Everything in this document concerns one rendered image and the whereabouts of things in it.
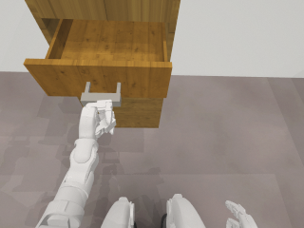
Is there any cabinet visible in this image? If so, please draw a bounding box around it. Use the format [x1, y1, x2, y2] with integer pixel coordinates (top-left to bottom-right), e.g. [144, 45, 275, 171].
[25, 0, 181, 128]

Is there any left robot forearm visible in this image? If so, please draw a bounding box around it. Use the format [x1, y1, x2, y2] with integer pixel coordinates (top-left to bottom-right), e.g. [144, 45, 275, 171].
[35, 138, 99, 228]

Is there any right robot shin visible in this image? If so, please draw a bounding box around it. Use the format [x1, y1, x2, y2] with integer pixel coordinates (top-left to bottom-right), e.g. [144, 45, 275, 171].
[166, 194, 182, 228]

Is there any robot left hand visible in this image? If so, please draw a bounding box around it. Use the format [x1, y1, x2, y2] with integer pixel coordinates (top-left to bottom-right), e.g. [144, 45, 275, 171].
[79, 100, 116, 141]

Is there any robot right hand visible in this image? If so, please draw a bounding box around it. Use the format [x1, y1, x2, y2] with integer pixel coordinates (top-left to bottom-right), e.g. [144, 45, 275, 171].
[225, 200, 258, 228]

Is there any drawer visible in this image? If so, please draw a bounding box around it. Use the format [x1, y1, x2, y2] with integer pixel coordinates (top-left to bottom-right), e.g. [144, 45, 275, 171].
[23, 19, 173, 98]

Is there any robot left thigh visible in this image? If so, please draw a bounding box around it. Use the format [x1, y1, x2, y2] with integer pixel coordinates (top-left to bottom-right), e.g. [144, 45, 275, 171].
[101, 200, 135, 228]

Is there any handle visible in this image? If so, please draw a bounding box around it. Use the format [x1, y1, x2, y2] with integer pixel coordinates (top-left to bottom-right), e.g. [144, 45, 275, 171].
[80, 82, 122, 107]

